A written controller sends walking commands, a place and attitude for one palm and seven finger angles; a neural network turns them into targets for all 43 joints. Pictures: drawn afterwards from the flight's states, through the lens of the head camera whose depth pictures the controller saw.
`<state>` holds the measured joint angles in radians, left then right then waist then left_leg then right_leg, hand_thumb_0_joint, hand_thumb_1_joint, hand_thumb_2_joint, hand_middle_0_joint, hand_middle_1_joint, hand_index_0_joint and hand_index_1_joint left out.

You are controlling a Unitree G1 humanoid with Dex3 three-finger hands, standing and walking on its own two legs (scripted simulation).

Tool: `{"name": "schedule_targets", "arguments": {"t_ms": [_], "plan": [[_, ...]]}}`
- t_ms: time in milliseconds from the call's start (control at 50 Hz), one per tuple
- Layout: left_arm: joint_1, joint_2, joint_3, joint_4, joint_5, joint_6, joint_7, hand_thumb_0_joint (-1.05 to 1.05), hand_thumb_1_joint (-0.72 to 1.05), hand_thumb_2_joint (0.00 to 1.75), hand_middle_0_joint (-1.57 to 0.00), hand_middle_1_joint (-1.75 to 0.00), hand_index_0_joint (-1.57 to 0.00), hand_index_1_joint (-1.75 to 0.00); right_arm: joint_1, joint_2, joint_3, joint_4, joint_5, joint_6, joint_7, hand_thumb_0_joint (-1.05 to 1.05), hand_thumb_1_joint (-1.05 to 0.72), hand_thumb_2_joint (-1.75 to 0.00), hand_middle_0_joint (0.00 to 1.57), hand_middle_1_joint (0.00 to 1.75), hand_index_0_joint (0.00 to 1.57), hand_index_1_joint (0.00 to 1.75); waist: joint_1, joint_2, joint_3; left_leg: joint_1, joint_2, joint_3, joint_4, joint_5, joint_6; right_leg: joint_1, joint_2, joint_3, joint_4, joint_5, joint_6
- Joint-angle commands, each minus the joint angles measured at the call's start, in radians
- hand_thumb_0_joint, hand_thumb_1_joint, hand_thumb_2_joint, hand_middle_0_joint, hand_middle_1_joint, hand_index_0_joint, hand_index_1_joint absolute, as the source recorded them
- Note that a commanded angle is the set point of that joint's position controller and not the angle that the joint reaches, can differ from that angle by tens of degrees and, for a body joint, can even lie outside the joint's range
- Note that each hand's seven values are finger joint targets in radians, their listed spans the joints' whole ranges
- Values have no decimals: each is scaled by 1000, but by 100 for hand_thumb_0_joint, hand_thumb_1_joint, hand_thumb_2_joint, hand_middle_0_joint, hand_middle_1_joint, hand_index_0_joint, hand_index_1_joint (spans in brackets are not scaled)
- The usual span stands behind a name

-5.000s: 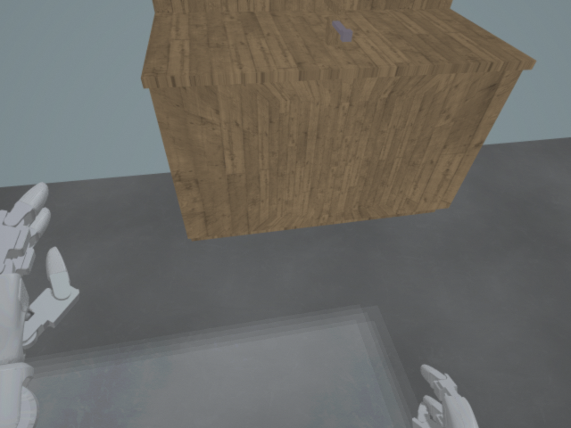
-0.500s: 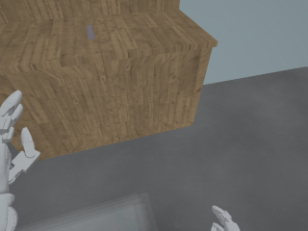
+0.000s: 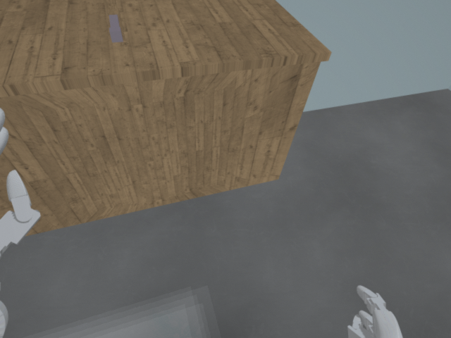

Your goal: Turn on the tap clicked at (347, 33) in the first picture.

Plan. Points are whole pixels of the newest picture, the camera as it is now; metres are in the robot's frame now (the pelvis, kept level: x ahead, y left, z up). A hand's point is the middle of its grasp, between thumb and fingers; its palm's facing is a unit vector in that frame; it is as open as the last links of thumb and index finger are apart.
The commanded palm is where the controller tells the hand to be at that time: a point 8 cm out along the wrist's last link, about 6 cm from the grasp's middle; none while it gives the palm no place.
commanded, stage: take the last steps up to it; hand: left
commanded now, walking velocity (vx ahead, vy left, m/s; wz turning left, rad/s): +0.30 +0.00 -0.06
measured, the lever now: (116, 34) +0.78 +0.35 +0.13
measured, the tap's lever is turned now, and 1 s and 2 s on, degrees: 0 0 0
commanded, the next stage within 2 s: come to a stop and stand still in 1.70 s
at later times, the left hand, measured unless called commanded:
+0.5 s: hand (120, 150) +0.33 +0.19 +0.17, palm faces +0.39 -0.81 -0.45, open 7.4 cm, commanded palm +0.27 +0.24 +0.19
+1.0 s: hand (122, 93) +0.44 +0.21 +0.20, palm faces +0.40 -0.85 -0.36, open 7.4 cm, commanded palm +0.38 +0.26 +0.19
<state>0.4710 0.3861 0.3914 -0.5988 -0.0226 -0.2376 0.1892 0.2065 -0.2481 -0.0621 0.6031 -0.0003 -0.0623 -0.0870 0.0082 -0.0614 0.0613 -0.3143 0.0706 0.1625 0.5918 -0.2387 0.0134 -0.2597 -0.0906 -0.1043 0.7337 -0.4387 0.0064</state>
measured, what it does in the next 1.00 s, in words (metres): walks ahead: right foot, then left foot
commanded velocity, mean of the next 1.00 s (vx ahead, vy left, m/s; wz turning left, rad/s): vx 0.29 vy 0.02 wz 0.00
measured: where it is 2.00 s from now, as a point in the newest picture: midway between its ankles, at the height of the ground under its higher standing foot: (231, 303)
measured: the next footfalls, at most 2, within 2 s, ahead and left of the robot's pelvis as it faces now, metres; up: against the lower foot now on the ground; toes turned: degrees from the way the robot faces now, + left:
right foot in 0.36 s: +0.17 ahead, -0.13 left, +0.00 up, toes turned -11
left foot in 0.78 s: +0.28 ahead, +0.10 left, +0.00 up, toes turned +10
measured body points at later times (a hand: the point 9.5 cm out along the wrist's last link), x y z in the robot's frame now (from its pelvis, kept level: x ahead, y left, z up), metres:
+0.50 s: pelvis +0.11 -0.04 +0.00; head +0.15 -0.06 +0.45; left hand +0.31 +0.23 +0.20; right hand +0.27 -0.28 -0.11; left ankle +0.06 +0.09 -0.63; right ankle +0.13 -0.12 -0.73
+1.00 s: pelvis +0.21 -0.02 +0.01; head +0.23 -0.01 +0.46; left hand +0.41 +0.26 +0.22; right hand +0.38 -0.21 -0.07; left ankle +0.24 +0.09 -0.73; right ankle +0.23 -0.15 -0.66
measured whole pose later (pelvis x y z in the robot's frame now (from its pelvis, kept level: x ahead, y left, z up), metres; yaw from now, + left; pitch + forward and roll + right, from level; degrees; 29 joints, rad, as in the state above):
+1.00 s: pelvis +0.21 -0.02 +0.01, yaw -1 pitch -1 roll -1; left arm 0.43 0.35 0.35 -0.55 -0.03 -0.20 0.16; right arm 0.19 -0.10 0.04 0.60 0.00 -0.09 -0.04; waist 0.00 -0.02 0.05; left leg -0.27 0.08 0.17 0.51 -0.23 0.02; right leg -0.49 -0.09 -0.08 1.02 -0.38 0.02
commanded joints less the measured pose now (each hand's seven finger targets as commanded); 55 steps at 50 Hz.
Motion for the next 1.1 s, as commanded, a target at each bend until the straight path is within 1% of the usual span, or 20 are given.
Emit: {"name": "schedule_targets", "arguments": {"t_ms": [0, 40, 80, 220, 300, 320, 340, 360, 380, 400, 480, 640, 720, 740, 760, 780, 800, 840, 900, 1080], "plan": [[-123, 183, 102, -127, 9, -65, -7, 0, 90, 90, -20, -30, -20, -30, -86, -61, 13, -140, -7, -56, 12, 0, -90, -90, 20, 30, 20, 30, -29, 299, -102, 263, 399, -565, -315, 195, 228, -400, 8, 88, 476, -136, 2], [-121, 143, 73, -153, 8, -62, -16, 0, 90, 90, -20, -30, -20, -30, -64, -71, -2, -123, 9, -60, 24, 0, -90, -90, 20, 30, 20, 30, -26, 248, -91, 270, 338, -394, -283, 217, 207, -444, -13, 76, 440, -50, 13], [-92, 125, 59, -215, 12, -58, -24, 0, 90, 90, -20, -30, -20, -30, -61, -68, 1, -125, 11, -70, 36, 0, -90, -90, 20, 30, 20, 30, -9, 291, -116, 239, 259, -225, -279, 225, 150, -371, -5, 21, 340, 38, 18], [-30, 135, 88, -127, 1, -29, -24, 0, 90, 90, -20, -30, -20, -30, -72, -49, 23, -130, -4, -76, 30, 0, -90, -90, 20, 30, 20, 30, -16, 285, -106, 152, 252, -119, -304, 203, 112, -149, 43, -83, -12, 120, 31], [-77, 149, 93, -76, 1, -12, -21, 0, 90, 90, -20, -30, -20, -30, -88, -39, 26, -125, 5, -58, 19, 0, -90, -90, 20, 30, 20, 30, -2, 179, -165, 105, 197, -52, -42, 126, 66, 104, 75, -107, -271, 187, 11], [-86, 156, 95, -61, 9, -6, -20, 0, 90, 90, -20, -30, -20, -30, -74, -27, 25, -115, 9, -50, 22, 0, -90, -90, 20, 30, 20, 30, 0, 37, -200, 14, 138, -8, 179, 64, 45, 209, -19, 26, -322, 213, -36], [-102, 188, 105, -64, 16, -3, -17, 0, 90, 90, -20, -30, -20, -30, -86, -1, 31, -132, 11, -43, 24, 0, -90, -90, 20, 30, 20, 30, -2, -231, -220, -247, 0, 24, 464, -234, 0, 349, -249, 418, -390, 344, -143], [-110, 219, 140, -85, 4, -2, -11, 0, 90, 90, -20, -30, -20, -30, -126, -19, 36, -141, 7, -50, 25, 0, -90, -90, 20, 30, 20, 30, 15, -256, -204, -369, -27, -97, 651, -350, -18, 350, -361, 568, -438, 410, -203], [-135, 179, 117, -76, 4, -8, -19, 0, 90, 90, -20, -30, -20, -30, -138, -23, 34, -127, 2, -52, 31, 0, -90, -90, 20, 30, 20, 30, -2, -131, -189, -365, 14, -175, 706, -280, -21, 287, -356, 529, -450, 291, -194], [-74, 183, 119, -48, -10, -12, -23, 0, 90, 90, -20, -30, -20, -30, -109, -34, 22, -111, 11, -48, 35, 0, -90, -90, 20, 30, 20, 30, 0, -132, -162, -385, 32, -184, 736, -224, -32, 272, -331, 498, -450, 263, -190], [-12, 188, 136, -149, -1, -49, -18, 0, 90, 90, -20, -30, -20, -30, -149, -39, 24, -99, 7, -10, 35, 0, -90, -90, 20, 30, 20, 30, -12, 5, -158, -395, 54, -153, 680, -108, -56, 237, -258, 191, -405, 544, -161], [27, 165, 142, -208, -15, -48, 14, 0, 90, 90, -20, -30, -20, -30, -92, -37, 6, -163, 1, -36, 26, 0, -90, -90, 20, 30, 20, 30, 20, -64, -185, -139, 5, 5, 86, -46, -26, 236, -217, 110, -359, 606, -161], [-30, 142, 108, -141, -13, -36, 17, 0, 90, 90, -20, -30, -20, -30, -47, -60, -8, -162, 2, -30, 7, 0, -90, -90, 20, 30, 20, 30, -17, -2, -198, 143, -18, 30, -133, 91, -8, 123, -131, 47, -170, 454, -85], [-51, 141, 103, -133, -12, -42, 14, 0, 90, 90, -20, -30, -20, -30, -39, -76, -15, -166, 5, -27, 2, 0, -90, -90, 20, 30, 20, 30, -31, 102, -211, 272, 51, -84, -170, 98, 37, 3, -86, 26, -19, 381, -49], [-71, 133, 95, -134, -16, -46, 13, 0, 90, 90, -20, -30, -20, -30, -50, -95, -18, -171, 7, -21, 4, 0, -90, -90, 20, 30, 20, 30, -30, 299, -220, 385, 256, -382, -211, 201, 137, -198, 18, -25, 187, 46, -1], [-97, 131, 68, -115, -10, -54, 7, 0, 90, 90, -20, -30, -20, -30, -64, -78, -4, -187, 10, -29, 9, 0, -90, -90, 20, 30, 20, 30, -22, 335, -179, 370, 371, -590, -274, 281, 218, -311, 63, 31, 374, -196, -3], [-106, 186, 107, -65, -2, -50, 3, 0, 90, 90, -20, -30, -20, -30, -82, -63, 18, -167, -4, -34, 7, 0, -90, -90, 20, 30, 20, 30, -30, 285, -136, 289, 395, -607, -309, 215, 243, -357, 35, 88, 477, -163, -5], [-161, 180, 90, -122, 2, -50, -9, 0, 90, 90, -20, -30, -20, -30, -84, -65, 10, -139, 5, -38, 14, 0, -90, -90, 20, 30, 20, 30, -25, 227, -110, 231, 351, -470, -298, 147, 235, -397, -12, 111, 495, -77, 6], [-111, 136, 56, -251, 2, -55, -20, 0, 90, 90, -20, -30, -20, -30, -84, -61, 10, -142, 7, -65, 31, 0, -90, -90, 20, 30, 20, 30, -6, 299, -127, 147, 246, -240, -311, 104, 164, -309, -17, 50, 364, 53, 15], [-56, 109, 83, -43, -4, -24, -14, 0, 90, 90, -20, -30, -20, -30, -67, -50, 21, -125, 7, -70, 19, 0, -90, -90, 20, 30, 20, 30, -10, 234, -134, 65, 201, -108, -230, -76, 90, 7, 73, -103, -162, 120, 31]]}}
